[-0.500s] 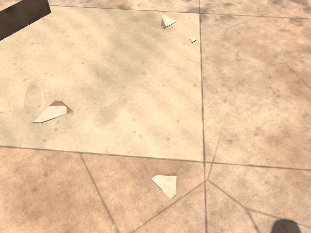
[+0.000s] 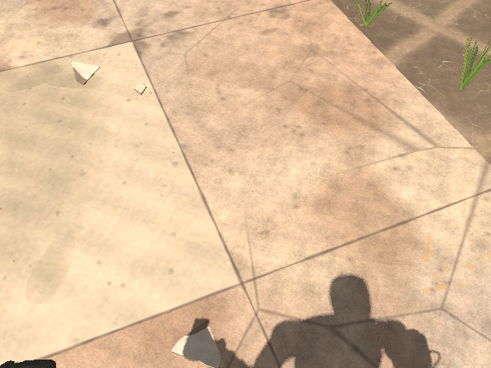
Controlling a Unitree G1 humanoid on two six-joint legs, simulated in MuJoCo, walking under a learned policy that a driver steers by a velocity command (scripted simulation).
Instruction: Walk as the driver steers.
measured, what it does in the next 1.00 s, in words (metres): walks ahead: right foot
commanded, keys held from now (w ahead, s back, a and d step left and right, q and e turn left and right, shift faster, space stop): e+shift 0.38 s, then q+shift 0.22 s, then w+q+shift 0.40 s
